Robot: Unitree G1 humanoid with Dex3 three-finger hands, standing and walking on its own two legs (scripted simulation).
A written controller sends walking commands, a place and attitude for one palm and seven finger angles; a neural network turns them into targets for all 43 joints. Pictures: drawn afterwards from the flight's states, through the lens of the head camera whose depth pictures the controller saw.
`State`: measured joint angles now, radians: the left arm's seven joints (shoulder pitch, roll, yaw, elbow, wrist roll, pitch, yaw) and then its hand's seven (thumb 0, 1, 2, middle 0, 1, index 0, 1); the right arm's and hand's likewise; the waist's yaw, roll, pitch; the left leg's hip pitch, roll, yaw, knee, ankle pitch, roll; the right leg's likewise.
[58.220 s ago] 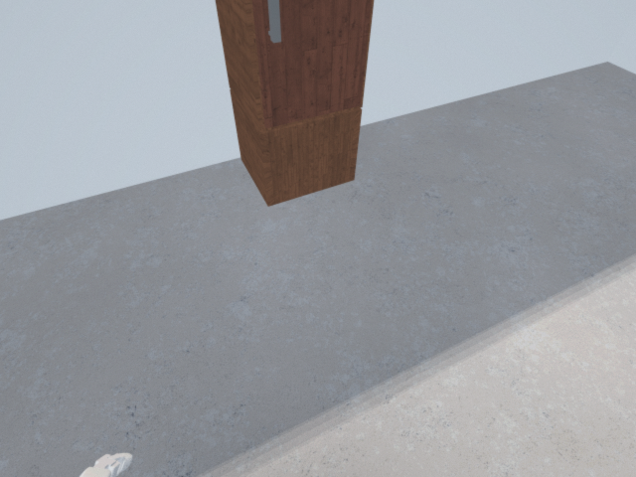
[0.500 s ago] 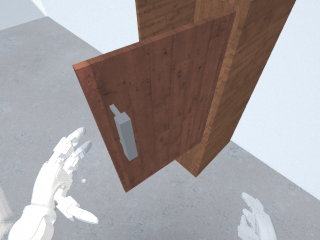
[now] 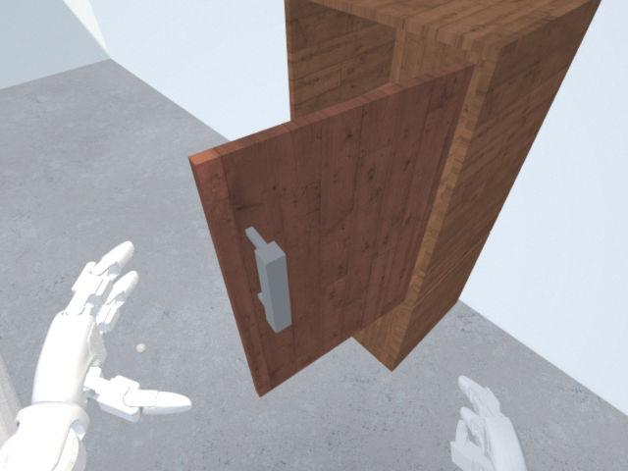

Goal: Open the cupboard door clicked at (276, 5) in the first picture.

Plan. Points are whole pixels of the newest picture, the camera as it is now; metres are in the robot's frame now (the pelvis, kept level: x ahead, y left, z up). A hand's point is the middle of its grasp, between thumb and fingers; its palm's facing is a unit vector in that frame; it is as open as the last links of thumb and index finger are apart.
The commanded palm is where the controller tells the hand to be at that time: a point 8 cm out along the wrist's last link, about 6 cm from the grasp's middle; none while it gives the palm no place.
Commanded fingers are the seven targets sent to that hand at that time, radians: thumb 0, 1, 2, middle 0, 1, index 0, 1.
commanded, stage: draw the hand back to the body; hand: left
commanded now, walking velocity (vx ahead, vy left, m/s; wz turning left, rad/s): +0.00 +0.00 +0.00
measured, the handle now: (266, 280) +0.34 +0.10 +0.07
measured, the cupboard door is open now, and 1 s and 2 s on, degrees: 81 81 81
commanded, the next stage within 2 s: step back with the hand held close in 0.96 s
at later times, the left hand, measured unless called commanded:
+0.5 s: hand (100, 311) +0.22 +0.24 +0.16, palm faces +0.40 -0.82 -0.40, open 10.0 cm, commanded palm +0.17 +0.28 +0.17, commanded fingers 0.00 0.80 0.86 -0.20 -0.30 -0.20 -0.30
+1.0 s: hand (97, 319) +0.21 +0.23 +0.17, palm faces +0.42 -0.81 -0.40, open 7.4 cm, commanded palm +0.16 +0.27 +0.18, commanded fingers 0.00 0.90 0.90 -0.20 -0.30 -0.20 -0.30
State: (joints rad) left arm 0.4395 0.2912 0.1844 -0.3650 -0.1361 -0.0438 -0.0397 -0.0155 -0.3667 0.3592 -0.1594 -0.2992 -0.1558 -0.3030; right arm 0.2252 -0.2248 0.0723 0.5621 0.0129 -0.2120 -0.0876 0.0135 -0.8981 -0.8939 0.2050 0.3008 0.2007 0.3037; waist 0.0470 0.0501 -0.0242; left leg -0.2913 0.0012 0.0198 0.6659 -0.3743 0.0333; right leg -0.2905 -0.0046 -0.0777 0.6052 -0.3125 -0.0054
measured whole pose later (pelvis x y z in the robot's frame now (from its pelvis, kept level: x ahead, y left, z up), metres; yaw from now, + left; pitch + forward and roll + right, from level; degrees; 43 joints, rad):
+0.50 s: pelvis +0.02 -0.01 +0.02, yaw -1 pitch -3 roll -1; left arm 0.47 0.32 0.29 -0.38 -0.04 -0.07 0.12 0.00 0.46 0.71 -0.19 -0.30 -0.19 -0.30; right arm 0.18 -0.23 0.03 0.64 -0.01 -0.11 -0.07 0.01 -0.90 -0.89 0.20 0.30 0.20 0.30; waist 0.07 0.06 0.03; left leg -0.06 0.00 0.04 0.41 -0.28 0.02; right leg -0.09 0.01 -0.05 0.38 -0.23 -0.01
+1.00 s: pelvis +0.01 -0.02 +0.02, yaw -2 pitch -5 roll -1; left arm 0.45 0.32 0.31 -0.36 -0.05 -0.09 0.11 0.01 0.89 0.90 -0.21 -0.30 -0.21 -0.30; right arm 0.18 -0.23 0.01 0.66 -0.01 -0.11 -0.07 0.01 -0.90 -0.89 0.20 0.30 0.20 0.30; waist 0.07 0.07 0.05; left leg -0.04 0.03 0.04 0.38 -0.25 0.00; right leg -0.06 0.03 -0.06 0.34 -0.20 -0.03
